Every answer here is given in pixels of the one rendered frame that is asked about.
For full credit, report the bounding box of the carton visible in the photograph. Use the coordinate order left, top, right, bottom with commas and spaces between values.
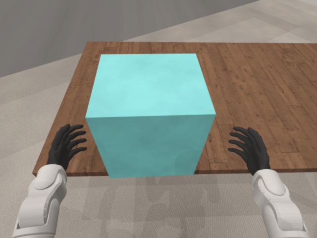
85, 54, 216, 178

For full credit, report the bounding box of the left robot forearm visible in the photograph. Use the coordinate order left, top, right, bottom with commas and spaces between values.
12, 164, 67, 238

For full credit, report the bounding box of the table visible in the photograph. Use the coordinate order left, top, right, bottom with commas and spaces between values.
32, 42, 317, 177

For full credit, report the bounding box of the robot left hand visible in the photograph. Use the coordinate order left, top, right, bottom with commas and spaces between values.
47, 124, 87, 171

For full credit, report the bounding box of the right robot forearm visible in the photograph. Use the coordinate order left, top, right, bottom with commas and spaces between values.
251, 169, 311, 238

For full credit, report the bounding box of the robot right hand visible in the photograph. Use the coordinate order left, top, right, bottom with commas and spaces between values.
228, 126, 271, 176

